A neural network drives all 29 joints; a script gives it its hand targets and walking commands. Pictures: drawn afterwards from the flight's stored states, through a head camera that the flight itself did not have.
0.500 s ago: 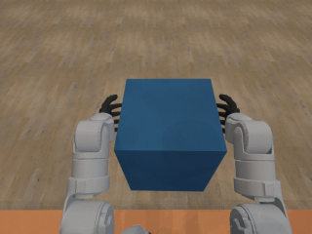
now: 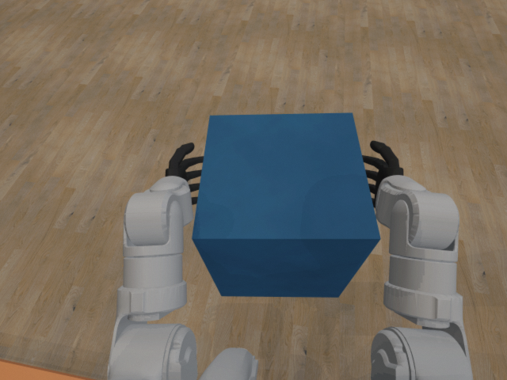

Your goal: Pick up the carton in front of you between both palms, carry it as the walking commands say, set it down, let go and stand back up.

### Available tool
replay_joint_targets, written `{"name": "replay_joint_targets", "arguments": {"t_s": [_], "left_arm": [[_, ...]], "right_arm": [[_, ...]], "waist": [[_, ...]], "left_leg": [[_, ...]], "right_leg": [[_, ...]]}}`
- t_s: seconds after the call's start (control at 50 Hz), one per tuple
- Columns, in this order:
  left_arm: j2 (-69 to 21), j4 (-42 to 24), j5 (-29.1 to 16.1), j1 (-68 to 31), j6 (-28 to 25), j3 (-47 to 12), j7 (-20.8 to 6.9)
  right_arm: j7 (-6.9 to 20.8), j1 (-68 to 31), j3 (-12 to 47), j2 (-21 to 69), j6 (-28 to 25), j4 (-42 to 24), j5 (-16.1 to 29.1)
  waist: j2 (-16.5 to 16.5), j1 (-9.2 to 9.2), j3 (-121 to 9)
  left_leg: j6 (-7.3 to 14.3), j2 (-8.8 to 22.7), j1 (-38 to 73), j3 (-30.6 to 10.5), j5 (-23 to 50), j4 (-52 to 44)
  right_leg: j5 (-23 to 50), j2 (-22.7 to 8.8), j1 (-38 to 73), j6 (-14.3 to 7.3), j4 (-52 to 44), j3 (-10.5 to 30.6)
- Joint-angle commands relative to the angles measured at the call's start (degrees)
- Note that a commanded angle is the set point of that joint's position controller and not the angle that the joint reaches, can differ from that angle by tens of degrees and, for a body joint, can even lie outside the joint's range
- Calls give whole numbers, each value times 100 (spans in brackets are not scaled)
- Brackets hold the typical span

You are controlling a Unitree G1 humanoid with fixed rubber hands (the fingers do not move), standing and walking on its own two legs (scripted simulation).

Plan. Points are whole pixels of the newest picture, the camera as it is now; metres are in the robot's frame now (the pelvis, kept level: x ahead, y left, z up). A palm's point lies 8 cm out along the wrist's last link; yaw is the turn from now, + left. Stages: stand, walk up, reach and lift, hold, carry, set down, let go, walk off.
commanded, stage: carry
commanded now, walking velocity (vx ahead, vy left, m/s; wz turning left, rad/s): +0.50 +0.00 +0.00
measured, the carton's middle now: (279, 214) +0.36 +0.04 +0.03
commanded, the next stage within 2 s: none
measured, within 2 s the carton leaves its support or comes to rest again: neither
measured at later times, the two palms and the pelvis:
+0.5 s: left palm (243, 108) +0.72 +0.16 -0.08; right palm (361, 125) +0.69 -0.14 -0.08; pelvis +0.35 +0.05 -0.14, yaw +0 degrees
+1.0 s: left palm (243, 31) +0.99 +0.20 -0.02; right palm (346, 34) +1.01 -0.10 -0.03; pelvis +0.70 +0.03 -0.10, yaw +2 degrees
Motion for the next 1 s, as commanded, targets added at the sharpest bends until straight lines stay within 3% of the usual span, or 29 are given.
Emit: {"name": "replay_joint_targets", "arguments": {"t_s": [0.0,0.02,0.04,0.06,0.08,0.1,0.14,0.2,0.24,0.26,0.28,0.3,0.32,0.34,0.36,0.4,0.42,0.48,0.58,0.62,0.64,0.66,0.68,0.7,0.74,0.76,0.8,0.86,0.98], "left_arm": [[-6336,-915,-3165,-4837,-65,-4559,-1704],[-6330,-893,-3207,-4788,-92,-4532,-1697],[-6338,-848,-3220,-4696,-97,-4476,-1686],[-6262,-696,-3183,-4490,-90,-4413,-1680],[-6221,-549,-3152,-4325,-95,-4346,-1679],[-6217,-386,-3127,-4183,-101,-4294,-1697],[-6197,-87,-3047,-4006,-148,-4203,-1752],[-6173,384,-2893,-3800,-192,-4052,-1813],[-6191,569,-2822,-3858,-220,-3996,-1788],[-6116,579,-2736,-3984,-223,-3884,-1743],[-5963,577,-2658,-4134,-102,-3743,-1683],[-5861,807,-2543,-4036,18,-3550,-1585],[-5905,555,-2540,-4178,58,-3496,-1511],[-5942,268,-2517,-4258,36,-3587,-1428],[-6075,-69,-2530,-4511,-7,-3594,-1360],[-6138,-320,-2315,-4390,-124,-3488,-1233],[-6128,-374,-2174,-4173,-186,-3488,-1177],[-6090,-520,-1844,-3641,-398,-3587,-1098],[-6003,-586,-1583,-2877,-793,-3986,-1174],[-5969,-536,-1616,-2619,-901,-4186,-1249],[-5926,-517,-1652,-2454,-945,-4256,-1289],[-5849,-558,-1679,-2228,-970,-4298,-1324],[-5580,-446,-1570,-2111,-1002,-4214,-1335],[-5743,-300,-1757,-1714,-985,-4305,-1367],[-6009,-800,-2041,-2115,-977,-4575,-1434],[-6107,-1007,-2186,-2305,-957,-4682,-1471],[-6116,-1274,-2361,-2376,-890,-4815,-1568],[-5989,-1393,-2463,-1946,-722,-4823,-1736],[-5649,-1328,-2128,-575,-380,-4631,-1921]], "right_arm": [[1078,-3703,3796,5329,-236,-193,1764],[1049,-3604,3773,5254,-262,-209,1703],[1017,-3580,3783,5194,-270,-239,1652],[991,-3491,3741,5131,-253,-154,1598],[982,-3353,3737,5089,-242,-104,1514],[977,-3267,3687,5011,-237,-30,1462],[988,-3146,3629,4955,-233,181,1374],[1049,-3279,3614,4897,-233,376,1391],[1117,-3326,3595,4939,-235,487,1550],[1190,-3500,3575,4893,-201,453,1678],[1215,-3686,3572,4766,-162,588,1765],[1224,-3578,3558,4880,-113,888,1963],[1238,-3698,3534,4913,-184,758,2041],[1283,-3749,3701,5423,-192,568,2313],[1312,-4266,3942,5813,-247,110,2593],[1356,-4776,4279,6292,-301,-356,3059],[1377,-4803,4385,6413,-344,-442,3174],[1444,-4463,4627,6632,-536,-530,3260],[1541,-3536,4955,6641,-924,-305,3086],[1535,-3185,5009,6509,-1045,-227,2940],[1530,-3060,5047,6407,-1097,-220,2875],[1531,-2980,5082,6240,-1126,-280,2788],[1520,-2738,5081,6352,-1085,-121,2711],[1499,-2372,4988,6102,-1081,-172,2609],[1456,-2349,4910,6113,-1098,-350,2459],[1417,-2223,4869,6071,-1103,-405,2374],[1322,-1885,4808,5979,-1101,-462,2166],[1179,-1169,4751,5815,-1045,-533,1791],[1211,-405,4913,5555,-690,-1167,1571]], "waist": [[-132,-44,-2652],[-211,-45,-2731],[-154,187,-2499],[-244,323,-2455],[-196,362,-2300],[-69,332,-2186],[-330,178,-1972],[-546,-229,-1842],[-147,-809,-2018],[445,-932,-2019],[1460,-744,-2620],[1523,-1166,-2994],[1751,-1299,-3570],[846,-1175,-3539],[425,-1030,-3212],[136,-1035,-2927],[224,-1054,-2969],[634,-1120,-3085],[717,-1197,-3045],[790,-950,-3333],[722,-708,-3481],[89,-526,-3665],[-1551,-462,-4539],[-1247,-394,-4681],[-316,-428,-3770],[-192,-453,-3420],[-267,-497,-3212],[-582,-518,-3081],[-1123,-523,-2201]], "left_leg": [[-75,267,-1228,-222,802,-432],[-45,265,-1367,-191,1058,-504],[-53,292,-2000,-175,1920,-1321],[-72,155,-2035,108,2405,-1685],[-118,170,-1439,203,3476,-2630],[-103,-7,-490,419,4305,-3443],[-33,-86,1061,681,5452,-4055],[100,257,1563,472,5676,-4732],[14,338,2826,770,5379,-5379],[134,843,3746,159,5018,-4929],[561,1965,5748,-798,8002,-2674],[826,2037,6351,-1409,7522,-2747],[1511,2490,6216,-2658,4691,-3401],[1559,2377,5322,-3109,2841,-3929],[1774,2362,4488,-2998,3193,-3938],[1655,2031,3571,-2487,2958,-4030],[1573,1868,3447,-2273,2845,-4074],[1350,1535,3711,-1615,4496,-3882],[670,965,3929,-342,6218,-3583],[273,871,3739,99,6812,-2721],[79,850,3110,304,6335,-2192],[-129,710,2006,305,3659,-1481],[-478,-35,-95,85,-255,412],[-367,25,-597,-227,-463,983],[-295,298,-969,-217,130,308],[-318,349,-918,-126,375,-261],[-393,321,-345,56,524,-1230],[-442,170,-140,439,529,-2187],[-422,120,391,900,1969,-3848]], "right_leg": [[3687,-1872,3024,-1074,-630,2528],[3876,-1839,3118,-1022,-548,2380],[3282,-1319,3512,-748,-210,1921],[3474,-1164,3560,-710,-153,1836],[2548,-895,2972,-637,-2,1530],[1922,-660,2237,-569,-27,1271],[1175,-535,1046,-433,151,962],[1192,-572,1297,-249,1267,869],[1969,-446,1116,-77,2871,424],[8,-129,-10,28,4475,388],[-2094,-27,-1859,246,5510,409],[-1185,-151,-3012,133,5332,963],[-703,-317,-3335,190,5750,925],[-445,-481,-3155,206,5587,867],[-232,-598,-3034,315,5017,843],[-412,-758,-2650,381,4164,739],[-361,-770,-2582,390,3906,626],[346,-690,-2601,349,2807,387],[1868,-104,-1073,230,-136,-472],[2855,68,514,110,-1198,-728],[3367,-207,1736,24,-1555,-611],[5026,-1376,3074,-132,-1234,657],[6101,-2951,5349,-1408,-643,3016],[4951,-2872,5481,-1470,-1051,3450],[4547,-2431,4782,-826,-1349,2584],[4684,-2285,4459,-629,-1493,2260],[4640,-2076,3940,-358,-1738,1757],[5041,-1956,3751,-315,-1797,1249],[4689,-1638,2985,-106,-1996,310]]}}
